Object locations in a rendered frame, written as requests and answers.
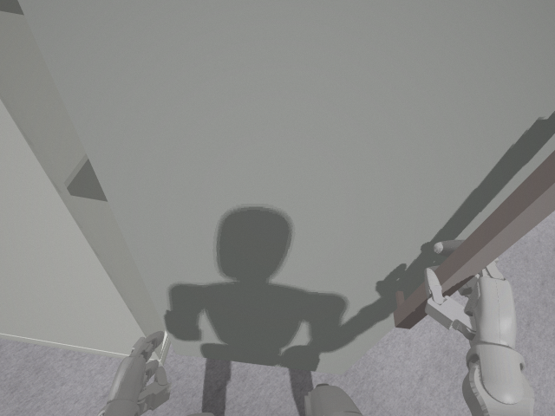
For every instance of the robot left hand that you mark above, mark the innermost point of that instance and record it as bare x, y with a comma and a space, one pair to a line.
130, 381

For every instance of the robot right hand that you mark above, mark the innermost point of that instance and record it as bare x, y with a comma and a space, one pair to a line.
490, 299

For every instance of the fridge door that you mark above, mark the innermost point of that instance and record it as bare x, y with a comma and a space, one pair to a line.
279, 169

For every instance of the right robot forearm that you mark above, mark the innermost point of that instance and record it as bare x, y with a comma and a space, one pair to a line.
495, 384

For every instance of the handle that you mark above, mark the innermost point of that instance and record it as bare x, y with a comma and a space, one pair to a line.
527, 206

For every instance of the robot right thigh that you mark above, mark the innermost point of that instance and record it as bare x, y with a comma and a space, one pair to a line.
329, 401

